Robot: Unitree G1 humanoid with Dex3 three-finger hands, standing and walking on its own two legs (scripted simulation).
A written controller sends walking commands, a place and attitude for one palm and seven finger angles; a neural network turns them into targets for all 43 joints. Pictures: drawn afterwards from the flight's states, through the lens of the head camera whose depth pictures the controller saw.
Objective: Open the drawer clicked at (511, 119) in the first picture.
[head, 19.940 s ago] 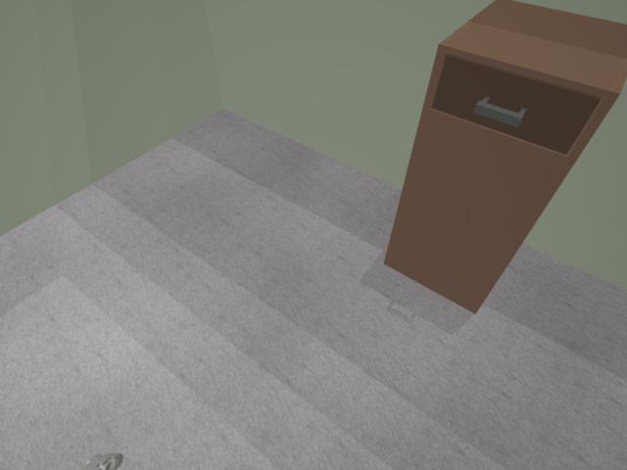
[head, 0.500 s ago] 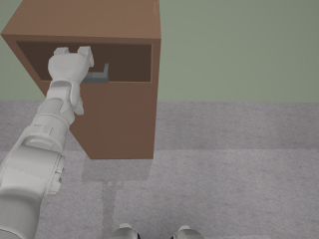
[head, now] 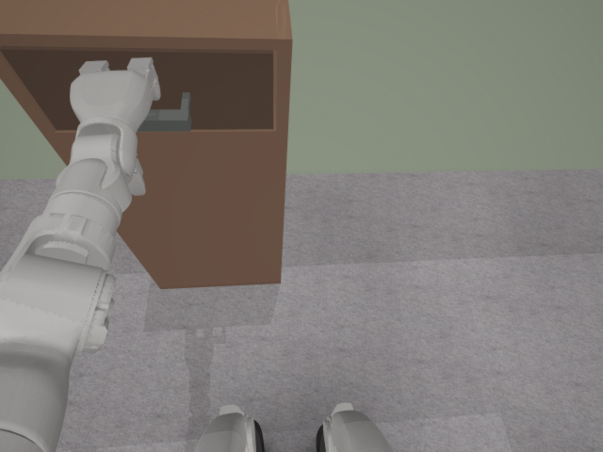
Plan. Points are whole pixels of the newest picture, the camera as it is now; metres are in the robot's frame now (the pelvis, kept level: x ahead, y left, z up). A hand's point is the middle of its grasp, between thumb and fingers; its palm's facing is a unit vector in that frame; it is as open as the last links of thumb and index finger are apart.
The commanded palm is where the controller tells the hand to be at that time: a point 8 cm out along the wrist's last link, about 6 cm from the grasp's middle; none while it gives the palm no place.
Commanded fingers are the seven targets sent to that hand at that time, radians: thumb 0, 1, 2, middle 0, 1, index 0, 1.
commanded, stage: lift the fingers back up to retry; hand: left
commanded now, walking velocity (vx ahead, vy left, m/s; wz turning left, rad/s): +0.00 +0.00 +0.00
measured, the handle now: (153, 110) +0.58 +0.17 +0.07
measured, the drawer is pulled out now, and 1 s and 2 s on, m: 0.00 0.00 0.00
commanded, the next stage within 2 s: re-aim the fingers above the handle in 0.76 s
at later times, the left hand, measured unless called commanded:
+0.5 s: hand (122, 119) +0.54 +0.20 +0.10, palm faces -0.03 -0.06 -1.00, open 13.5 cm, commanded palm +0.52 +0.20 +0.18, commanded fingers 0.00 -0.50 0.30 -0.30 -1.20 -0.30 -1.20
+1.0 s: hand (119, 103) +0.53 +0.19 +0.12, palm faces -0.05 -0.05 -1.00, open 13.6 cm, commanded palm +0.52 +0.19 +0.19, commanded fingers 0.00 -0.50 0.30 -0.30 -1.20 -0.30 -1.20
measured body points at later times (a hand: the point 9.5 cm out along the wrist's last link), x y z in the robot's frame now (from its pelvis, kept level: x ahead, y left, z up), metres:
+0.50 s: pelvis +0.04 +0.00 +0.03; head +0.13 +0.00 +0.47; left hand +0.53 +0.20 +0.15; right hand +0.05 -0.27 -0.10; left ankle +0.07 +0.08 -0.68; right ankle +0.04 -0.13 -0.68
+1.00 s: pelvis +0.08 -0.03 +0.04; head +0.14 -0.04 +0.49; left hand +0.53 +0.19 +0.18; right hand +0.16 -0.29 -0.09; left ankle +0.07 +0.08 -0.68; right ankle +0.04 -0.13 -0.68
